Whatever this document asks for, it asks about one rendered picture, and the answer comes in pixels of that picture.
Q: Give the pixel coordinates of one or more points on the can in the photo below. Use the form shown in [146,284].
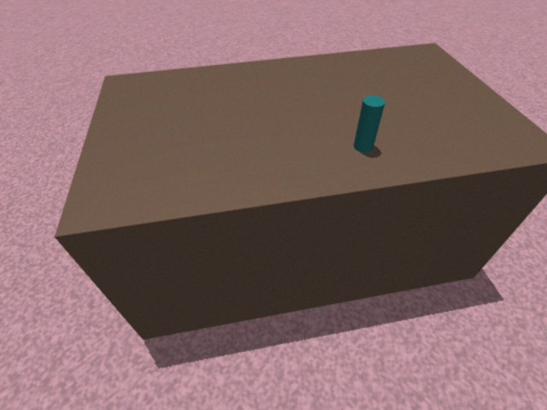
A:
[368,125]

